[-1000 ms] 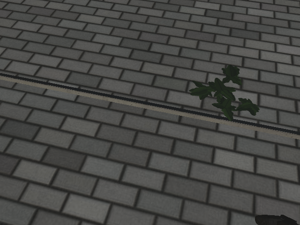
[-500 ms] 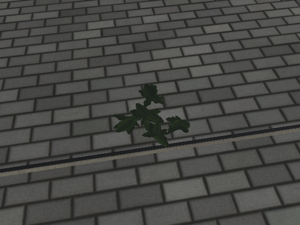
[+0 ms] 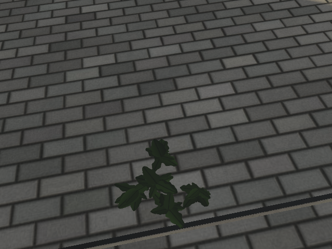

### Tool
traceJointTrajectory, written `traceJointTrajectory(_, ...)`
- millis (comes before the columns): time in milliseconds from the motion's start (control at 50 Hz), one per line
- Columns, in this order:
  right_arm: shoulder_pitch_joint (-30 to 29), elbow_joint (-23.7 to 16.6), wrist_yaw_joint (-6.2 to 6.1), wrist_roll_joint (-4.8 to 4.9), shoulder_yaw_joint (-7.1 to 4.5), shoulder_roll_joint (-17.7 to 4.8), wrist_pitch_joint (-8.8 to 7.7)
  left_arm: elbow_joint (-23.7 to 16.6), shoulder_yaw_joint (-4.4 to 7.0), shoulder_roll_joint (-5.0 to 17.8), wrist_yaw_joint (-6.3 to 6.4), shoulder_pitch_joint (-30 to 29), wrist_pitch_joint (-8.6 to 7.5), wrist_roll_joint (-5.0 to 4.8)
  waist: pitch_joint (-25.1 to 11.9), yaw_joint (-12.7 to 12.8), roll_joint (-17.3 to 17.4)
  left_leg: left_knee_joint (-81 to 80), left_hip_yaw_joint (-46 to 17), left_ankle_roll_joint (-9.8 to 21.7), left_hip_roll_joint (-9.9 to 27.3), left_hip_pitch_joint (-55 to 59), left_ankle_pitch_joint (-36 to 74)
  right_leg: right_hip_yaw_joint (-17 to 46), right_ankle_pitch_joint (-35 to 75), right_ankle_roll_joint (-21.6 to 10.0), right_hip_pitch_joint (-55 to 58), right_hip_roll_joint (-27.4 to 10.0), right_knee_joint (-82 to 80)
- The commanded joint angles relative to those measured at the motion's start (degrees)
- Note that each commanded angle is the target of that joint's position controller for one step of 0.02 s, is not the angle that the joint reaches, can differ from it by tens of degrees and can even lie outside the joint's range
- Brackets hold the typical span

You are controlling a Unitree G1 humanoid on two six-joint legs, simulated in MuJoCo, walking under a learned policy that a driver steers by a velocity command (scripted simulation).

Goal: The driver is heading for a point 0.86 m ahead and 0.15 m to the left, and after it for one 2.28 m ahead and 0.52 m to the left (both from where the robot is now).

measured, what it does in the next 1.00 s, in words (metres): walks ahead: left foot, then right foot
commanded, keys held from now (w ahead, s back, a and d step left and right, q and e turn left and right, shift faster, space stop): w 0.56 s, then w+q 0.44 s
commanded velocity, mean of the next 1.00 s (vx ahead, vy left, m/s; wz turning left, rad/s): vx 0.50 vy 0.00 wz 0.12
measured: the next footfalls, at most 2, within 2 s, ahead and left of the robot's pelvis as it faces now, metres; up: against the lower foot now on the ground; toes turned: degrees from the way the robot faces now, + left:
left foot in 0.12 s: +0.26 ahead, +0.13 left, +0.00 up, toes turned +1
right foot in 0.56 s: +0.55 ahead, -0.13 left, +0.03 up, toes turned -2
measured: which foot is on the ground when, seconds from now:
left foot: up 0.00-0.10, down 0.12-0.66, up 0.68-1.00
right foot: down 0.00-0.14, up 0.16-0.54, down 0.56-1.00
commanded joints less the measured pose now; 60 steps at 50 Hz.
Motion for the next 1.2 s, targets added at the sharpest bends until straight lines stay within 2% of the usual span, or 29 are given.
traceJointTrajectory(20,-9.0,-6.2,1.02,0.15,-0.61,-4.6,-1.66,-0.2,2.44,9.5,0.60,3.9,0.25,-0.17,3.2,1.2,-6.7,-3.4,0.5,2.0,-1.2,-3.0,-3.0,7.1,23.5,-6.7,2.8,-18.2,0.0)
traceJointTrajectory(80,-2.3,-4.6,1.18,0.12,-1.57,-7.3,-1.92,0.0,2.82,10.9,1.04,2.1,0.97,-0.04,-1.3,-3.1,-9.1,-4.2,3.0,4.8,-4.6,7.4,-9.9,6.4,43.6,-4.8,5.6,-18.1,7.8)
traceJointTrajectory(100,5.4,-2.4,0.80,-0.04,-2.62,-9.2,-1.91,-0.2,2.56,10.7,1.01,0.8,1.29,0.11,-6.2,-7.3,-8.6,-5.3,4.5,6.5,-6.1,18.2,-8.2,4.4,50.7,-3.6,3.7,-15.6,16.6)
traceJointTrajectory(120,15.5,-0.2,0.33,-0.83,-3.40,-11.8,-1.80,-1.1,1.65,9.0,0.99,0.5,1.33,0.68,-14.1,-11.4,-6.0,-2.4,-2.2,9.8,0.5,35.8,-5.7,3.1,41.3,-2.0,-6.1,-13.0,30.6)
traceJointTrajectory(140,22.2,1.3,0.20,-1.16,-4.77,-16.6,-1.45,-1.2,-0.19,2.6,0.22,8.9,0.23,0.60,-23.2,-9.0,8.3,-4.0,-28.1,19.7,15.1,59.6,-14.6,0.2,9.9,3.0,-30.1,-3.0,54.1)
traceJointTrajectory(160,23.4,2.4,0.44,-0.06,-3.43,-11.6,-1.22,-0.4,-0.03,4.8,-0.05,6.8,-0.82,-0.27,-24.9,-10.7,10.1,-13.0,-41.2,20.4,17.0,61.9,-24.0,6.6,-16.7,2.7,-39.1,-0.7,61.4)
traceJointTrajectory(180,18.1,1.5,0.27,0.48,-2.57,-9.4,-1.17,-2.3,1.06,9.2,-0.36,0.8,-1.59,-1.69,-14.6,-10.4,6.3,-14.9,-33.7,17.2,15.3,54.0,-29.6,6.7,-13.8,1.9,-44.4,-4.7,64.1)
traceJointTrajectory(200,13.0,0.3,0.07,0.01,-2.05,-7.9,-0.91,-3.5,0.96,9.4,-0.28,-3.4,-1.89,-1.85,-8.4,-8.8,1.6,-16.7,-26.7,15.2,13.2,44.4,-27.9,4.2,-8.4,1.5,-43.8,-8.1,61.6)
traceJointTrajectory(240,8.4,-0.2,0.22,-1.11,-0.99,-5.4,-1.17,-3.6,1.44,8.4,0.06,-4.4,-1.39,-0.36,-2.3,-5.0,0.5,-20.3,-18.2,13.9,9.5,30.6,-18.6,3.2,-2.5,1.8,-38.3,-12.0,54.5)
traceJointTrajectory(300,8.4,0.7,0.26,-0.78,-1.05,-6.4,-1.64,-2.8,0.92,5.3,0.36,-2.0,0.00,0.08,-1.6,-3.0,1.8,-23.9,-11.6,14.6,7.6,25.0,-10.6,1.8,0.3,3.4,-35.2,-13.4,49.2)
traceJointTrajectory(420,12.9,2.7,-1.10,-0.14,-1.56,-8.9,-0.73,-5.3,-0.01,3.2,-0.02,-12.5,-0.25,0.39,0.1,-5.8,0.5,-25.0,-2.4,12.5,4.5,26.5,-3.0,-1.1,18.0,5.8,-36.3,-12.2,29.0)
traceJointTrajectory(540,19.7,5.8,-1.47,0.63,-1.82,-10.0,1.54,-9.2,-0.79,3.0,-1.61,-23.0,-0.65,-0.38,3.3,-9.1,0.7,-21.7,-4.8,11.7,9.3,38.3,-4.0,-2.1,14.3,4.3,-40.2,-9.9,18.2)
traceJointTrajectory(580,19.4,6.2,-1.89,0.77,-2.15,-10.9,2.23,-9.5,-0.36,4.4,-2.06,-21.9,-1.09,-0.28,2.4,-7.3,1.7,-18.9,-5.5,10.6,10.5,40.3,1.3,-2.1,11.9,3.1,-36.2,-8.8,15.8)
traceJointTrajectory(620,26.5,8.2,-1.67,0.74,-0.58,-7.0,2.56,-8.8,1.13,6.5,-2.52,-20.4,-2.22,-0.33,-6.6,-6.8,-1.5,-6.6,-3.1,7.8,5.1,38.3,23.2,-5.8,13.0,1.6,-16.1,-4.3,12.3)
traceJointTrajectory(660,20.8,6.3,-1.19,0.70,-0.46,-9.0,1.64,-2.9,3.50,10.4,-2.28,-0.6,-1.59,-1.05,-20.8,3.2,-1.6,15.8,-2.8,3.4,2.1,13.8,12.7,5.3,17.5,-2.4,21.3,-13.7,13.7)
traceJointTrajectory(680,17.8,5.1,-0.68,-0.30,0.30,-5.0,1.09,0.4,4.01,11.5,-1.19,7.6,-0.09,-1.12,-24.9,5.4,-10.9,31.6,-1.4,1.4,-2.5,0.6,-34.3,15.2,19.1,-5.6,32.4,-24.8,12.9)
traceJointTrajectory(700,17.8,4.4,-0.54,1.35,-0.36,-6.3,0.65,0.3,3.54,10.4,-0.33,7.5,0.92,-0.14,-25.8,5.6,-7.6,38.6,-6.2,1.7,-2.0,-4.9,-40.4,19.8,17.6,-7.6,30.2,-29.7,11.4)
traceJointTrajectory(740,10.2,1.1,-1.21,3.11,-1.43,-7.6,1.65,-0.9,2.59,6.9,0.13,-3.8,0.66,0.83,-12.0,1.9,-5.9,36.5,-2.6,1.9,1.9,-4.4,-34.7,12.8,5.5,-4.5,10.9,-24.9,3.9)
traceJointTrajectory(760,10.4,1.2,-1.69,2.39,-1.85,-6.8,2.78,-1.1,1.87,4.6,-0.02,-8.1,0.01,0.80,-8.5,-0.6,-8.3,35.9,-1.7,1.8,2.9,-1.6,-33.5,9.6,3.4,-3.1,3.1,-23.5,1.6)
traceJointTrajectory(820,16.8,2.1,-1.86,1.20,-2.06,-2.9,5.88,-1.2,1.97,4.7,-0.44,-15.6,-0.90,0.69,-2.4,-7.3,-11.6,37.9,0.8,1.1,2.0,6.1,-27.0,0.5,2.7,-1.6,-12.7,-21.2,-4.2)
traceJointTrajectory(940,16.5,0.1,-1.22,0.36,-3.36,-5.1,8.07,-1.8,2.97,9.0,0.10,-20.6,-1.20,1.08,-2.2,-12.5,-10.5,27.9,5.3,2.3,2.2,13.6,-24.3,-8.6,3.3,-1.7,-15.6,-20.5,-5.3)
traceJointTrajectory(1000,17.6,0.1,-0.87,0.86,-4.09,-6.0,8.80,-1.4,3.22,9.7,-0.46,-21.1,-0.98,-0.40,-1.0,-13.7,-8.9,23.3,8.1,4.5,1.6,16.8,-29.5,-10.4,4.2,-2.0,-12.4,-21.8,0.0)
traceJointTrajectory(1040,26.7,2.5,-0.86,0.59,-5.23,-6.7,8.86,-1.4,3.27,9.7,-0.69,-23.8,-0.37,-1.48,-2.7,-19.0,-6.0,12.9,12.0,7.3,-2.8,26.3,-31.6,-14.4,20.6,-0.8,-12.0,-19.1,17.4)
traceJointTrajectory(1060,37.7,6.9,-0.89,0.19,-6.19,-7.4,8.24,-2.0,2.46,7.3,-0.62,-26.2,0.12,-0.77,-3.4,-23.6,1.7,5.3,12.1,9.5,-6.7,36.6,-28.9,-15.2,18.4,1.1,-19.8,-15.2,39.3)
traceJointTrajectory(1080,34.1,7.3,-0.57,0.32,-4.79,-6.8,7.12,-2.5,0.03,-1.0,-1.46,-24.2,0.42,0.73,3.7,-16.6,16.3,1.5,-5.7,12.5,-0.4,33.5,-23.2,-11.1,-19.5,4.6,-36.7,-8.2,64.8)
traceJointTrajectory(1100,22.8,1.1,0.39,-0.25,-3.30,-11.3,3.76,-7.8,-0.45,-2.5,-1.50,-19.1,-1.17,-1.23,1.4,-4.6,23.7,-19.2,-45.3,23.2,9.4,30.1,-30.6,-0.8,-20.0,4.7,-49.3,-1.4,74.0)
traceJointTrajectory(1120,17.8,-1.6,1.20,-0.60,-3.71,-12.2,1.87,-8.0,0.43,3.9,-1.81,-20.1,-2.75,-3.59,3.4,-3.5,12.8,-24.8,-49.0,24.3,16.5,29.1,-33.6,1.1,-15.1,3.5,-52.5,-4.5,74.1)
traceJointTrajectory(1160,15.0,-2.4,0.76,-0.36,-3.04,-10.9,0.74,-6.7,1.29,7.0,-0.68,-21.8,-2.97,-1.28,5.1,-2.5,-2.1,-18.6,-32.5,18.1,12.9,21.7,-20.0,0.9,-7.0,3.1,-46.4,-9.0,65.6)
traceJointTrajectory(1200,14.2,-2.9,-1.41,-0.74,-2.39,-8.9,0.75,-6.4,1.70,7.0,0.37,-23.1,-1.41,0.47,2.3,-2.6,-2.0,-17.3,-21.1,14.7,8.9,20.7,-4.3,1.1,-1.4,5.2,-39.3,-10.0,56.2)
